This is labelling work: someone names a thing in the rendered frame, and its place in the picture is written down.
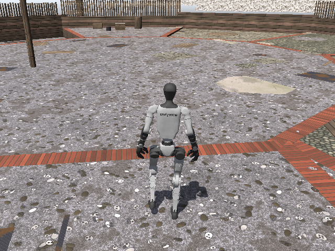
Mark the robot left upper arm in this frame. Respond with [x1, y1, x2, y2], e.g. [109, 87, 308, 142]
[143, 105, 158, 134]

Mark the robot right upper arm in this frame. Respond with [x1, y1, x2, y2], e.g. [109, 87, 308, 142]
[180, 106, 193, 136]

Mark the robot head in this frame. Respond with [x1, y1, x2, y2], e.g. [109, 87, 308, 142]
[160, 83, 178, 108]

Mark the robot left hand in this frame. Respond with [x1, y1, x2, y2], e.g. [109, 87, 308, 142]
[136, 147, 148, 159]

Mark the robot right forearm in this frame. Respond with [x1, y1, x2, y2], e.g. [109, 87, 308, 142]
[188, 128, 198, 151]

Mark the right robot shin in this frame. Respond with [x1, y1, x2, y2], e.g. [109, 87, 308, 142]
[172, 177, 181, 212]

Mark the robot right hand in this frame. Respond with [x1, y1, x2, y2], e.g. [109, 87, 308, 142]
[187, 149, 199, 162]

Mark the robot left forearm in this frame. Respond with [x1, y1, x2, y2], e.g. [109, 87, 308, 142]
[138, 126, 148, 148]

